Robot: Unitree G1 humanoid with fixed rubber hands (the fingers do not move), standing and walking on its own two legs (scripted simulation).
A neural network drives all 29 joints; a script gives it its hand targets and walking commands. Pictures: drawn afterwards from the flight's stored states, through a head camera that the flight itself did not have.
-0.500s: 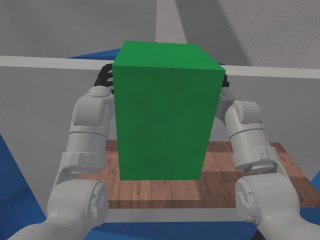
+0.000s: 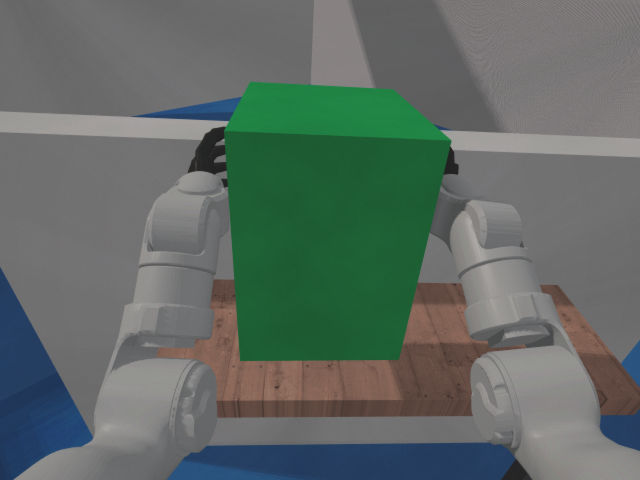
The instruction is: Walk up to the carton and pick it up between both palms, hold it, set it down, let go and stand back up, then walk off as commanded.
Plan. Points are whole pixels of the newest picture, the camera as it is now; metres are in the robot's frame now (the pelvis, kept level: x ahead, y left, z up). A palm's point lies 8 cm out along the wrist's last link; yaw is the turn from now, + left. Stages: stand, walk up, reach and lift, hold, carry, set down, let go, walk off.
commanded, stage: hold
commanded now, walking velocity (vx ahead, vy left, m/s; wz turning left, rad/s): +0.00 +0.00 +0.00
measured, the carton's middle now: (321, 215) +0.37 +0.00 +0.23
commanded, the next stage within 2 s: none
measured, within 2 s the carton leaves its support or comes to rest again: neither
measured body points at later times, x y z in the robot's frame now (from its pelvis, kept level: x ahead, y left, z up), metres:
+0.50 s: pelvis +0.00 +0.00 +0.00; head -0.08 +0.01 +0.44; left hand +0.38 +0.14 +0.26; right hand +0.39 -0.14 +0.27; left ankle +0.03 +0.12 -0.74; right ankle +0.05 -0.12 -0.74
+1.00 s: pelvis +0.00 +0.00 +0.00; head -0.08 +0.01 +0.44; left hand +0.38 +0.14 +0.26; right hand +0.39 -0.14 +0.27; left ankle +0.03 +0.12 -0.74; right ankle +0.05 -0.12 -0.74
